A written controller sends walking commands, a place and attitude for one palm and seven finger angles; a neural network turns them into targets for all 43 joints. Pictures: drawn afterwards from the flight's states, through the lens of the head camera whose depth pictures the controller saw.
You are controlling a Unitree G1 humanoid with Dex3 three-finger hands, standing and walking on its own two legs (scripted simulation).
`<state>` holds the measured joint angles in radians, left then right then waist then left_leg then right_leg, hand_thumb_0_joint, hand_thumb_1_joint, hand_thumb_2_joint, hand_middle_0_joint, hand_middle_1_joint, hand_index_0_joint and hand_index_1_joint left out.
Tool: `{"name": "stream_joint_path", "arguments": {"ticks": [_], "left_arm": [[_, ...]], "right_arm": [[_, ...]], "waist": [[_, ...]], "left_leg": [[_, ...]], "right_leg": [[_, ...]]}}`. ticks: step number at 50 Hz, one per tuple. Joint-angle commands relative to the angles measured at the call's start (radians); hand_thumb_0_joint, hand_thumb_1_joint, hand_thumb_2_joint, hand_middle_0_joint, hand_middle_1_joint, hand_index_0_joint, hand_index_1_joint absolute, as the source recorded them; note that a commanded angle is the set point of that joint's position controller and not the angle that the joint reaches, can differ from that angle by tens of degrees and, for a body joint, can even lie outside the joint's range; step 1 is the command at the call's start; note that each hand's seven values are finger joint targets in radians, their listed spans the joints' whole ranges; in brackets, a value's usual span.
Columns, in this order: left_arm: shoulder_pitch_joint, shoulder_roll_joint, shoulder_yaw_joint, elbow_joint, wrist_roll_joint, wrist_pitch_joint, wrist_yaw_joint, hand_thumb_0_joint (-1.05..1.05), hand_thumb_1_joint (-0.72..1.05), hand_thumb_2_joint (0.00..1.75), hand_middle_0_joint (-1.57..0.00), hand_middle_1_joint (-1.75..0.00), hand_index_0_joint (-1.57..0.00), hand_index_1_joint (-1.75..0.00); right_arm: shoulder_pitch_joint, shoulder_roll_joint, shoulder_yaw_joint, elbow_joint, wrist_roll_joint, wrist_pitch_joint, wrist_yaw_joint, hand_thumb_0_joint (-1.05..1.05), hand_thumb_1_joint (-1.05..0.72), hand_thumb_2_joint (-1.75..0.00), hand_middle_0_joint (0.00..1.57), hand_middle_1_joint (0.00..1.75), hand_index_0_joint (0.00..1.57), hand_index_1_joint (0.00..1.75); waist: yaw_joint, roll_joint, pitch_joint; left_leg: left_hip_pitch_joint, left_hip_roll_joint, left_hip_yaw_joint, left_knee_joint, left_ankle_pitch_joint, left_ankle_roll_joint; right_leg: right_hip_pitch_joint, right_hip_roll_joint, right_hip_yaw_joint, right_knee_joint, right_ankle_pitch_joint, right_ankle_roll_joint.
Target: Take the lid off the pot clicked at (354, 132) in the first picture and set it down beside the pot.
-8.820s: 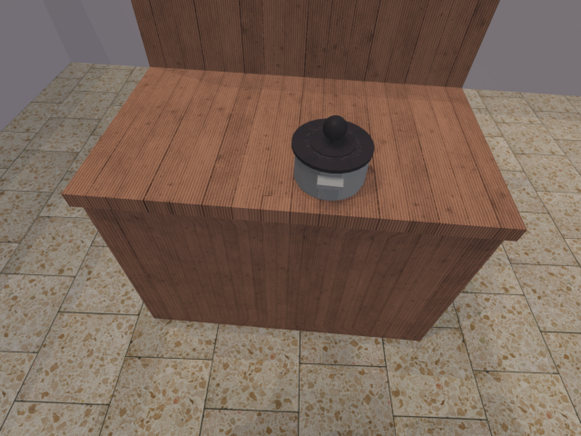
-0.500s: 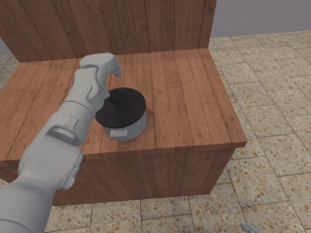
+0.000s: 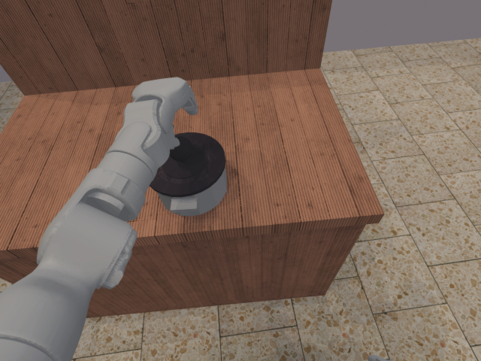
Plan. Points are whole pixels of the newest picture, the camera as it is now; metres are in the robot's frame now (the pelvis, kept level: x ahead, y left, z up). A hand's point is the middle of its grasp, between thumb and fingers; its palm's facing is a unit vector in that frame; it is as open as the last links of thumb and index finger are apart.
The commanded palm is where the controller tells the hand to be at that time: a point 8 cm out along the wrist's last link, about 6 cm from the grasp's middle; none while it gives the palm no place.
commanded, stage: lower the open fingers around the knob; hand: left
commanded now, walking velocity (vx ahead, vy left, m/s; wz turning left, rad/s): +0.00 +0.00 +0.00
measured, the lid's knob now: (180, 148) +0.50 +0.10 +0.05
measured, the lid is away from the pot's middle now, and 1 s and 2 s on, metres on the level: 0.00 0.00 0.00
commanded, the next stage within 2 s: close the fingers and squeeze the knob in 1.08 s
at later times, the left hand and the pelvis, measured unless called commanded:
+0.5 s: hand (173, 145) +0.47 +0.10 +0.10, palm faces -0.31 -0.04 -0.95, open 10.4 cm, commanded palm +0.46 +0.11 +0.16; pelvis +0.00 -0.01 +0.00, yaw +0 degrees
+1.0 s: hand (179, 154) +0.47 +0.10 +0.07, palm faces -0.33 -0.07 -0.94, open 10.4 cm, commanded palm +0.47 +0.11 +0.14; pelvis +0.00 -0.01 +0.00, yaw -1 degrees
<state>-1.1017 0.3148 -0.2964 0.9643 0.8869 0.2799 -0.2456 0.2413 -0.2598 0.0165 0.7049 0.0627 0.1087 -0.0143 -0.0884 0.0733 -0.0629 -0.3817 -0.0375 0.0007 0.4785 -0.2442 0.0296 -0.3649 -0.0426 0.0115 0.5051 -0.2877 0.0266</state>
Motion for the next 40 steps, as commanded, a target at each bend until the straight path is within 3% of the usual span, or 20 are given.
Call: {"name": "stream_joint_path", "arguments": {"ticks": [1, 3, 4, 7, 8, 10, 12, 13, 16, 19, 22, 24, 25, 26, 27, 29, 31, 36, 39, 40], "left_arm": [[-0.47, 0.215, 0.071, -0.086, 0.046, 0.015, 0.048, 0.0, -0.36, 1.49, -0.82, -0.08, -0.82, -0.08], [-0.453, 0.147, 0.024, -0.082, 0.045, 0.023, 0.049, 0.0, -0.36, 1.49, -0.82, -0.08, -0.82, -0.08], [-0.478, 0.14, 0.027, -0.13, 0.038, 0.015, 0.046, 0.0, -0.36, 1.49, -0.82, -0.08, -0.82, -0.08], [-0.523, 0.209, 0.076, -0.243, 0.024, -0.02, 0.051, 0.0, -0.36, 1.49, -0.82, -0.08, -0.82, -0.08], [-0.53, 0.195, 0.06, -0.269, 0.027, -0.031, 0.053, 0.0, -0.36, 1.49, -0.82, -0.08, -0.82, -0.08], [-0.506, 0.232, 0.086, -0.229, 0.039, -0.033, 0.064, 0.0, -0.36, 1.49, -0.82, -0.08, -0.82, -0.08], [-0.481, 0.196, 0.06, -0.155, 0.042, -0.009, 0.079, 0.0, -0.36, 1.49, -0.82, -0.08, -0.82, -0.08], [-0.489, 0.229, 0.087, -0.156, 0.043, -0.005, 0.091, 0.0, -0.36, 1.49, -0.82, -0.08, -0.82, -0.08], [-0.503, 0.195, 0.071, -0.201, 0.033, -0.011, 0.109, 0.0, -0.36, 1.49, -0.82, -0.08, -0.82, -0.08], [-0.431, 0.138, 0.031, -0.144, 0.04, 0.0, 0.097, 0.0, -0.36, 1.49, -0.82, -0.08, -0.82, -0.08], [-0.448, 0.162, 0.045, -0.162, 0.037, 0.0, 0.095, 0.0, -0.36, 1.49, -0.82, -0.08, -0.82, -0.08], [-0.467, 0.133, 0.026, -0.169, 0.025, -0.009, 0.091, 0.0, -0.36, 1.49, -0.82, -0.08, -0.82, -0.08], [-0.482, 0.131, 0.016, -0.176, 0.023, -0.013, 0.092, 0.0, -0.36, 1.49, -0.82, -0.08, -0.82, -0.08], [-0.459, 0.141, 0.028, -0.133, 0.025, -0.008, 0.094, 0.0, -0.36, 1.49, -0.82, -0.08, -0.82, -0.08], [-0.48, 0.145, 0.024, -0.138, 0.025, -0.011, 0.097, 0.0, -0.36, 1.49, -0.82, -0.08, -0.82, -0.08], [-0.496, 0.191, 0.065, -0.148, 0.025, -0.024, 0.107, 0.0, -0.36, 1.49, -0.82, -0.08, -0.82, -0.08], [-0.487, 0.197, 0.068, -0.144, 0.034, -0.032, 0.119, 0.0, -0.36, 1.49, -0.82, -0.08, -0.82, -0.08], [-0.383, 0.204, 0.086, -0.036, 0.048, -0.008, 0.135, 0.0, -0.36, 1.49, -0.82, -0.08, -0.82, -0.08], [-0.422, 0.153, 0.048, -0.095, 0.039, -0.02, 0.128, 0.0, -0.36, 1.49, -0.82, -0.08, -0.82, -0.08], [-0.463, 0.167, 0.053, -0.156, 0.036, -0.036, 0.128, 0.0, -0.36, 1.49, -0.82, -0.08, -0.82, -0.08]], "right_arm": [[-0.009, -0.132, -0.036, -0.103, 0.0, -0.031, -0.011, 0.0, -0.9, -0.9, 0.2, 0.3, 0.2, 0.3], [-0.01, -0.13, -0.042, -0.105, 0.001, -0.03, -0.004, 0.0, -0.9, -0.9, 0.2, 0.3, 0.2, 0.3], [-0.012, -0.132, -0.047, -0.109, -0.002, -0.032, -0.001, 0.0, -0.9, -0.9, 0.2, 0.3, 0.2, 0.3], [-0.016, -0.128, -0.051, -0.124, -0.007, -0.042, -0.003, 0.0, -0.9, -0.9, 0.2, 0.3, 0.2, 0.3], [-0.015, -0.12, -0.051, -0.127, -0.007, -0.046, -0.004, 0.0, -0.9, -0.9, 0.2, 0.3, 0.2, 0.3], [-0.001, -0.126, -0.052, -0.112, -0.005, -0.043, -0.008, 0.0, -0.9, -0.9, 0.2, 0.3, 0.2, 0.3], [0.004, -0.128, -0.049, -0.099, 0.001, -0.035, -0.01, 0.0, -0.9, -0.9, 0.2, 0.3, 0.2, 0.3], [0.005, -0.132, -0.049, -0.096, 0.002, -0.036, -0.011, 0.0, -0.9, -0.9, 0.2, 0.3, 0.2, 0.3], [-0.01, -0.124, -0.052, -0.107, -0.001, -0.047, -0.011, 0.0, -0.9, -0.9, 0.2, 0.3, 0.2, 0.3], [-0.013, -0.123, -0.054, -0.104, -0.002, -0.035, -0.002, 0.0, -0.9, -0.9, 0.2, 0.3, 0.2, 0.3], [-0.025, -0.126, -0.055, -0.106, -0.001, -0.026, -0.003, 0.0, -0.9, -0.9, 0.2, 0.3, 0.2, 0.3], [-0.026, -0.124, -0.055, -0.105, 0.001, -0.025, -0.009, 0.0, -0.9, -0.9, 0.2, 0.3, 0.2, 0.3], [-0.026, -0.123, -0.054, -0.103, 0.002, -0.027, -0.01, 0.0, -0.9, -0.9, 0.2, 0.3, 0.2, 0.3], [-0.021, -0.126, -0.053, -0.095, 0.003, -0.024, -0.015, 0.0, -0.9, -0.9, 0.2, 0.3, 0.2, 0.3], [-0.021, -0.128, -0.05, -0.091, 0.004, -0.022, -0.018, 0.0, -0.9, -0.9, 0.2, 0.3, 0.2, 0.3], [-0.014, -0.13, -0.051, -0.091, 0.001, -0.029, -0.026, 0.0, -0.9, -0.9, 0.2, 0.3, 0.2, 0.3], [-0.006, -0.124, -0.047, -0.09, -0.001, -0.033, -0.029, 0.0, -0.9, -0.9, 0.2, 0.3, 0.2, 0.3], [0.003, -0.133, -0.047, -0.087, 0.0, -0.018, -0.024, 0.0, -0.9, -0.9, 0.2, 0.3, 0.2, 0.3], [-0.003, -0.128, -0.056, -0.101, -0.001, -0.02, -0.021, 0.0, -0.9, -0.9, 0.2, 0.3, 0.2, 0.3], [0.006, -0.129, -0.059, -0.101, -0.003, -0.024, -0.02, 0.0, -0.9, -0.9, 0.2, 0.3, 0.2, 0.3]], "waist": [[-0.003, -0.164, -0.37], [-0.007, -0.157, -0.35], [-0.006, -0.131, -0.376], [0.0, -0.074, -0.489], [-0.001, -0.055, -0.504], [-0.004, -0.092, -0.456], [-0.012, -0.139, -0.372], [-0.007, -0.139, -0.364], [-0.002, -0.085, -0.428], [-0.006, -0.1, -0.426], [-0.01, -0.107, -0.428], [-0.021, -0.134, -0.418], [-0.026, -0.11, -0.407], [-0.028, -0.143, -0.381], [-0.033, -0.126, -0.371], [-0.028, -0.138, -0.394], [-0.023, -0.1, -0.418], [-0.015, -0.144, -0.384], [-0.025, -0.124, -0.441], [-0.027, -0.089, -0.476]], "left_leg": [[0.205, -0.005, 0.001, -0.014, 0.345, 0.036], [0.209, -0.003, 0.003, -0.014, 0.332, 0.034], [0.233, 0.0, 0.005, -0.007, 0.368, 0.034], [0.312, 0.0, -0.01, 0.007, 0.418, 0.036], [0.332, -0.002, -0.008, 0.014, 0.439, 0.038], [0.291, 0.002, -0.005, 0.011, 0.412, 0.04], [0.226, 0.001, 0.008, -0.007, 0.337, 0.04], [0.21, 0.001, 0.007, -0.012, 0.313, 0.038], [0.261, 0.0, 0.004, -0.002, 0.349, 0.035], [0.256, 0.003, 0.004, 0.015, 0.385, 0.033], [0.25, 0.001, 0.011, 0.015, 0.353, 0.035], [0.238, 0.0, 0.009, 0.017, 0.349, 0.038], [0.244, -0.002, 0.015, 0.016, 0.329, 0.039], [0.222, -0.001, 0.015, 0.016, 0.31, 0.04], [0.216, -0.001, 0.017, 0.009, 0.287, 0.038], [0.209, -0.002, 0.016, 0.014, 0.293, 0.041], [0.221, -0.005, 0.016, 0.017, 0.307, 0.039], [0.156, 0.001, 0.026, 0.015, 0.296, 0.035], [0.19, 0.0, 0.028, 0.032, 0.34, 0.039], [0.224, 0.003, 0.023, 0.035, 0.36, 0.039]], "right_leg": [[0.103, 0.057, -0.059, -0.024, 0.423, -0.052], [0.073, 0.059, -0.067, -0.028, 0.396, -0.051], [0.078, 0.056, -0.064, -0.025, 0.417, -0.053], [0.111, 0.054, -0.054, -0.016, 0.445, -0.051], [0.11, 0.055, -0.051, -0.017, 0.456, -0.051], [0.107, 0.059, -0.052, -0.026, 0.452, -0.051], [0.085, 0.064, -0.059, -0.032, 0.415, -0.05], [0.089, 0.063, -0.059, -0.032, 0.401, -0.051], [0.091, 0.06, -0.057, -0.018, 0.411, -0.053], [0.079, 0.06, -0.059, -0.015, 0.425, -0.054], [0.086, 0.059, -0.055, -0.016, 0.426, -0.051], [0.083, 0.059, -0.055, -0.018, 0.428, -0.051], [0.07, 0.06, -0.051, -0.022, 0.419, -0.048], [0.066, 0.061, -0.053, -0.023, 0.409, -0.048], [0.053, 0.06, -0.051, -0.024, 0.391, -0.048], [0.074, 0.059, -0.043, -0.023, 0.402, -0.049], [0.081, 0.058, -0.042, -0.013, 0.416, -0.051], [0.091, 0.06, -0.044, -0.012, 0.419, -0.049], [0.096, 0.059, -0.039, -0.009, 0.458, -0.048], [0.099, 0.059, -0.041, -0.005, 0.47, -0.048]]}}
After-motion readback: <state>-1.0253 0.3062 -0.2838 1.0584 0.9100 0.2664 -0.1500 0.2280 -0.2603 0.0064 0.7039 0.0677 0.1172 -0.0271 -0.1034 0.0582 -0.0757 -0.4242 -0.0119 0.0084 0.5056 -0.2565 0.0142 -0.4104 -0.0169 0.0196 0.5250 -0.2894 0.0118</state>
